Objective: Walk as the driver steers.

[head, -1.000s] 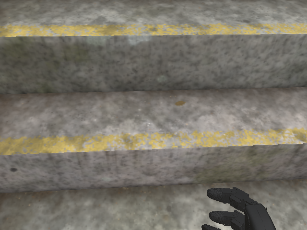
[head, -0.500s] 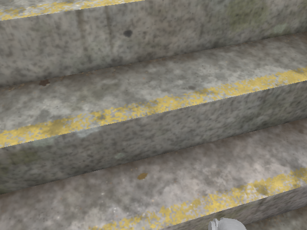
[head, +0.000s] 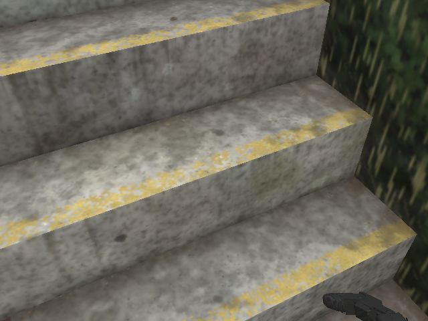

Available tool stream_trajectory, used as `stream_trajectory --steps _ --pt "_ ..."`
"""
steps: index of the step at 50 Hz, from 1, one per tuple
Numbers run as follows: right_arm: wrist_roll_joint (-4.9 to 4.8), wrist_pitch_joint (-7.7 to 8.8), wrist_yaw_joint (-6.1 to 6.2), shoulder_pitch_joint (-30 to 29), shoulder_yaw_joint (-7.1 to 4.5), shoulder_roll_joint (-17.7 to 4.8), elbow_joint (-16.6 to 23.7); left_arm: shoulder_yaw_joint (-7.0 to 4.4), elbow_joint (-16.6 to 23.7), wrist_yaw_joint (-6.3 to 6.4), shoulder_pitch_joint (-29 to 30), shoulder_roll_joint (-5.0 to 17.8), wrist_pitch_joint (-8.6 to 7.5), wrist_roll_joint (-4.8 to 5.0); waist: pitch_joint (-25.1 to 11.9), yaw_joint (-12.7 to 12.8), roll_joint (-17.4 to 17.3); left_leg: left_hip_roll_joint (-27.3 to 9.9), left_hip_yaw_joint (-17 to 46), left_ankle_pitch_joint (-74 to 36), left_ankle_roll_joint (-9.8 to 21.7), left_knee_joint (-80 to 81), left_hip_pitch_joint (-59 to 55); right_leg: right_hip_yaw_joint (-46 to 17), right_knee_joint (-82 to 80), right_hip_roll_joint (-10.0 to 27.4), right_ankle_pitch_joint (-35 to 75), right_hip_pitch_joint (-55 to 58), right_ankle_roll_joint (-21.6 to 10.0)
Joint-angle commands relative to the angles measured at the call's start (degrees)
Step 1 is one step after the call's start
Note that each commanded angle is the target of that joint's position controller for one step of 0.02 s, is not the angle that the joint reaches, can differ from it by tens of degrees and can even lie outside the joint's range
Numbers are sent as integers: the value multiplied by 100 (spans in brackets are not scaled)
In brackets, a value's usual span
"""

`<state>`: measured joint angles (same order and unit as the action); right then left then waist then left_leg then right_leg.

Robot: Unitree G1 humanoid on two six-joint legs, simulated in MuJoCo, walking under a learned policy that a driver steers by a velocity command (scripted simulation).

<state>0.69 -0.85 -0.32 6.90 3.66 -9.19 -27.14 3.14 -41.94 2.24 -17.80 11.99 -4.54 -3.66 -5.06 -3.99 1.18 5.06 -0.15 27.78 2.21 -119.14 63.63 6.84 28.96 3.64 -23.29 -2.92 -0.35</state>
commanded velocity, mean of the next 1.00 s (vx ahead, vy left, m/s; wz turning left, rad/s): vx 0.50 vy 0.00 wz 0.44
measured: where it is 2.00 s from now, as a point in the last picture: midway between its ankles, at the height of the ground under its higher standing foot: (38, 79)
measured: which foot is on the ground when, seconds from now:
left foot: up 0.00-0.02, down 0.04-0.44, up 0.46-0.82, down 0.84-1.00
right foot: down 0.00-0.06, up 0.08-0.48, down 0.50-0.90, up 0.92-1.00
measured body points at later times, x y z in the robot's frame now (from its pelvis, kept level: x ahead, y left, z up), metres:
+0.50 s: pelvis +0.18 +0.04 +0.20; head +0.15 +0.05 +0.65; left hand +0.35 +0.28 +0.16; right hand +0.31 -0.17 +0.09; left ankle +0.08 +0.11 -0.43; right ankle +0.23 -0.06 -0.51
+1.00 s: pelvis +0.31 +0.19 +0.34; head +0.30 +0.17 +0.79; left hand +0.19 +0.39 +0.19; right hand +0.57 +0.12 +0.24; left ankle +0.31 +0.29 -0.32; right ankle +0.29 -0.01 -0.16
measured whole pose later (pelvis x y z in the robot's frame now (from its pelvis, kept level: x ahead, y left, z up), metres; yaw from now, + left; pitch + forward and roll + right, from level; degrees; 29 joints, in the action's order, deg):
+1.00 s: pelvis +0.31 +0.19 +0.34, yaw +27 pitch +3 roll +0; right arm 2.1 1.7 -0.9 5.5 3.3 -7.8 -41.7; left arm -0.5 -55.4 -2.4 -23.9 10.5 -4.5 1.0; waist -5.8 2.4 -1.3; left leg -5.5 -9.5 29.6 3.2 -66.4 39.5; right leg -7.4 104.0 -0.2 1.1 -39.2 -7.1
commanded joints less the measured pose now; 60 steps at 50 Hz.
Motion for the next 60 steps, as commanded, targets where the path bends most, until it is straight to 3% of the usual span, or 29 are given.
stream_trajectory --steps 1,2,3,4,5,6,9,12,18,21,23,24,25,26,28,29,32,39,41,42,43,44,45,46,47,49,51,55,60 --pt "299 -14 69 926 -406 -919 344 -518 742 190 1054 2041 -10 275 -1306 -1061 759 -14 -237 1417 309 3950 -3769 -234 -160 1058 9311 -792 -956" --pt "258 -81 39 1456 -512 -1009 131 -591 503 85 882 2073 30 257 -1317 -1081 1344 348 -694 3456 370 4622 -3768 -446 471 1329 10898 76 -1336" --pt "270 26 20 2632 -695 -1444 -340 -593 925 -7 1879 1821 53 289 -872 -1735 420 3 415 887 933 6767 -4155 -306 2780 779 10167 181 -955" --pt "446 221 4 3080 -603 -1471 -1295 -243 1754 -184 2698 550 -132 225 199 -1150 -2273 -7 1811 -2090 1104 7992 -4900 -452 4829 -596 2655 -2414 -444" --pt "543 369 106 2044 -464 -904 -1168 -89 2052 -403 1905 -101 -267 366 251 158 -3034 -357 3911 -2295 1639 8653 -4528 -1551 6690 -1332 834 -3614 -94" --pt "343 372 79 1323 -415 -557 -742 -101 1888 -561 1275 132 -286 485 273 451 -1791 -575 3742 -1934 1497 8313 -4090 -1821 7319 -1131 777 -3903 50" --pt "49 522 62 1215 -412 -260 -969 -35 2042 -637 1634 55 -130 102 984 557 422 -517 3288 -512 1109 7920 -2595 -1323 7756 -727 1075 -4184 20" --pt "235 559 232 1685 -329 -242 -1125 28 2073 -641 2074 -66 -105 73 535 406 442 -545 3028 -578 1216 7912 -3132 -1094 9078 -812 1339 -4899 0" --pt "138 249 435 2264 -324 -410 -1114 269 2488 -411 3296 -353 -16 82 362 -13 81 -976 2986 -2353 1154 9424 -3763 -368 5471 -531 987 -4941 274" --pt "340 469 280 1045 -283 -704 -810 -208 1711 -278 1411 381 72 138 -1054 1080 -448 -594 2116 -6938 855 8056 -3028 132 3365 -988 1379 -813 -96" --pt "311 746 201 -519 -384 -1064 -372 -561 764 -97 -1340 831 145 193 -1301 2524 -556 40 1676 -6512 188 5133 -2983 -839 -31 -286 2348 917 -989" --pt "309 833 38 -1187 -118 -77 70 -570 14 -111 -2129 701 48 192 -655 2489 775 961 1056 -1217 -158 1980 -1155 -2234 -612 511 3553 1594 -1597" --pt "139 984 -129 -1288 73 806 238 -318 -410 -155 -1444 55 15 -38 558 1553 267 627 1078 -825 137 -271 277 -2033 66 684 5484 742 -1220" --pt "26 1071 -270 -75 107 804 49 -189 -132 -166 -730 -212 -1 -279 410 505 258 541 1610 -953 162 -1158 840 -2289 490 1163 7056 739 -1394" --pt "-11 808 -340 1600 41 111 -302 -383 277 21 414 150 98 138 -458 -323 5 -230 1552 -696 -252 -1881 917 -3635 -761 1957 2875 155 -2005" --pt "-83 593 -314 1005 64 83 -41 -388 147 14 725 94 85 266 -19 -354 -136 -653 1502 -640 -337 -2235 1113 -3826 -1428 1974 199 -733 -1816" --pt "-97 414 -123 -553 241 262 327 -305 -476 -46 428 -117 -108 172 1342 -39 -874 -712 1481 -1580 -227 -2157 1879 -2422 -1431 1396 645 -2013 -1396" --pt "-177 483 -167 -2903 650 721 1230 -289 -1335 45 -1311 375 38 305 527 820 31 -1556 -77 -1908 -4 1051 1280 -1122 -2489 1152 1435 -1342 -1012" --pt "-336 527 -245 -3523 828 895 1468 -396 -1786 63 -2149 879 84 713 -143 965 795 -1057 -1202 950 289 4189 -2540 -566 -2969 1095 4705 -2101 -1150" --pt "-351 466 -247 -2863 596 593 1102 -365 -2063 -34 -2616 884 -24 570 -903 812 683 -352 -1915 906 449 4421 -3697 -385 -2306 1111 8818 -1128 -1256" --pt "-13 477 -251 -1081 182 -105 707 -422 -1888 -144 -2164 1361 -171 343 -1853 -129 1586 -338 -785 860 872 4780 -4234 -448 -761 1232 11960 131 -1154" --pt "173 465 -181 636 -145 -715 230 -529 -1576 -248 -1268 1498 -366 392 -2789 -986 1365 -1048 1110 -270 1330 5354 -5965 -587 941 1146 12416 -1002 -915" --pt "351 325 18 2024 -529 -1563 -413 -584 -1340 -403 -679 1411 -518 484 -3331 -1440 -98 -1879 3650 417 1732 7486 -7119 -844 2835 511 10265 -2186 -813" --pt "365 237 115 2265 -647 -1861 -1024 -546 -1398 -500 -168 681 -432 546 -3055 -1222 -1645 -2802 5824 556 2131 9655 -7164 -1166 6318 -677 3079 -3905 -496" --pt "249 197 55 1838 -465 -1303 -1335 -544 -951 -587 566 215 -387 545 -2266 -793 -1150 -2961 5452 1436 1455 9745 -6153 -2198 9020 -676 2016 -4965 -550" --pt "119 200 -39 688 -281 -363 -1938 -252 187 -532 1630 -584 -187 456 -133 109 -611 -2502 2971 1372 654 8969 -4344 -1877 9679 -431 2071 -6392 -900" --pt "182 352 -172 238 -75 612 -2471 -52 236 -477 935 -994 -48 456 537 936 -271 -2154 1172 -26 60 8908 -3610 -2103 9827 -393 2558 -6606 -1086" --pt "530 428 -153 149 -104 382 -2590 86 7 -225 418 -945 224 465 648 1284 -520 -2192 -491 -1549 91 9684 -3118 -1512 10476 -775 3508 -6956 -744" --pt "363 306 -91 783 -110 -216 -2874 234 635 -98 1607 -855 216 525 1112 951 -560 -1912 -1307 -1768 -49 10266 -3603 -869 9788 -654 3158 -8253 -457"
Keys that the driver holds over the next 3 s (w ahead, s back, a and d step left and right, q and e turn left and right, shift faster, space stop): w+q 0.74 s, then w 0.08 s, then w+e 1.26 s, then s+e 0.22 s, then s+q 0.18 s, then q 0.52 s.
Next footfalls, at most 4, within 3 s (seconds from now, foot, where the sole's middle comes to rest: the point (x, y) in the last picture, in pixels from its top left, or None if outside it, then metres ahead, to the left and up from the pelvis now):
0.04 left None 0.11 0.10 -0.56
0.50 right None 0.26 -0.06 -0.56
0.84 left None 0.34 0.31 -0.35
1.42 right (93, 178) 0.66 0.25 -0.14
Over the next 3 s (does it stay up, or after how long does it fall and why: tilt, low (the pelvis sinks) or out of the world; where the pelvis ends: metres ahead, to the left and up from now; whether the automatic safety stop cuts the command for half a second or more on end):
stays up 0.85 0.27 0.84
